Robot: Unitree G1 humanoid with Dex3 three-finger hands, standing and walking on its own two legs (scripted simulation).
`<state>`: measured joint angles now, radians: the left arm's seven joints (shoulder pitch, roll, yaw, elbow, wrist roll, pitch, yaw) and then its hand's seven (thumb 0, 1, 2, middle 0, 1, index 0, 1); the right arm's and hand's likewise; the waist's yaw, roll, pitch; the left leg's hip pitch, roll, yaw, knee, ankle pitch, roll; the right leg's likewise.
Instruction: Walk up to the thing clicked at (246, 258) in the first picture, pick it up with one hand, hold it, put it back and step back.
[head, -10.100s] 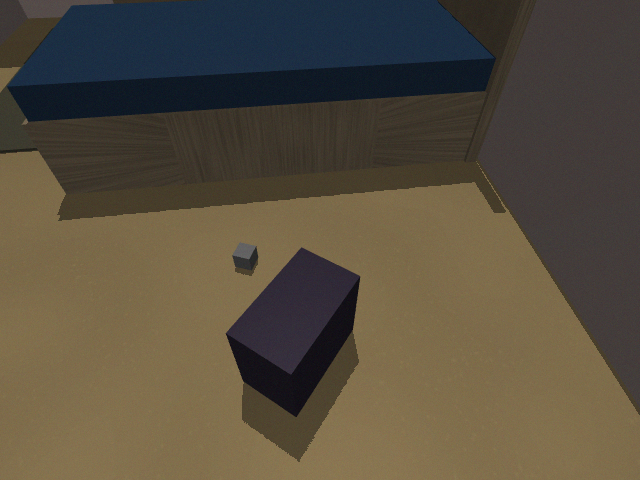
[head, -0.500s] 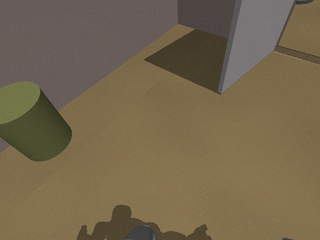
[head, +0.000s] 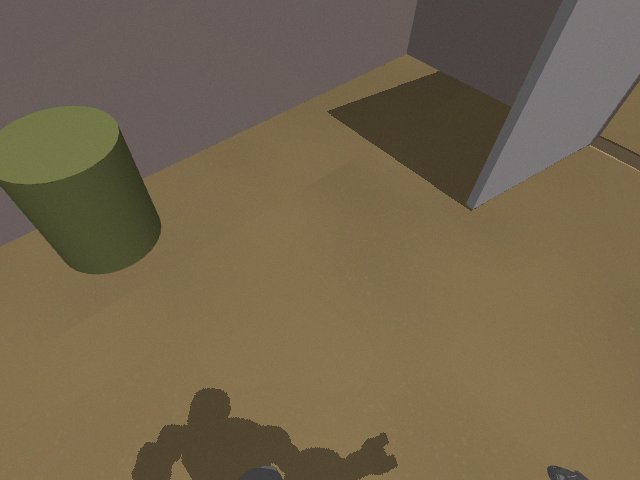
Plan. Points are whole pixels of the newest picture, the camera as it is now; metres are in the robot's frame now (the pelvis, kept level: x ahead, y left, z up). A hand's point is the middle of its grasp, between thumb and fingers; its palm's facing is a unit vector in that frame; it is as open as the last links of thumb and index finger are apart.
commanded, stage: walk up
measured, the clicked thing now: out of the picture -0.54 -0.90 -0.71
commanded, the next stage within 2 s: stand in 0.74 s
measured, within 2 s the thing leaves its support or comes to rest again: neither
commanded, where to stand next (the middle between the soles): +0.05 -0.02 m, yaw +2 degrees
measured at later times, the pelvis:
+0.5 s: pelvis -0.01 -0.01 +0.02, yaw +4 degrees
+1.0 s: pelvis +0.01 -0.02 +0.04, yaw +4 degrees
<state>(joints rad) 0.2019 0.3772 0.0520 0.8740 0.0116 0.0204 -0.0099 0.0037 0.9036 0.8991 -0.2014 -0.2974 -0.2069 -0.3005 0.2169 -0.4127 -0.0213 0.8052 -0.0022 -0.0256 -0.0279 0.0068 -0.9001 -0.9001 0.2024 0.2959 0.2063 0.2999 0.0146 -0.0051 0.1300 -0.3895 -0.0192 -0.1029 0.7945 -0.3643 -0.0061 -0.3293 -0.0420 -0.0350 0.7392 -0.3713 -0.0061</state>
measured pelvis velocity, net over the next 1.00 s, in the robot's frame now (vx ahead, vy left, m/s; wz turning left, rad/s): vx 0.01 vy -0.02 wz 0.07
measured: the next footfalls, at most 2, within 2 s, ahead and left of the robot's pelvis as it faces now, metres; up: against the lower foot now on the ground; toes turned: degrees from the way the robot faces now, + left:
none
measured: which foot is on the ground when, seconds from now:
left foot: down 0.00-1.00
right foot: down 0.00-1.00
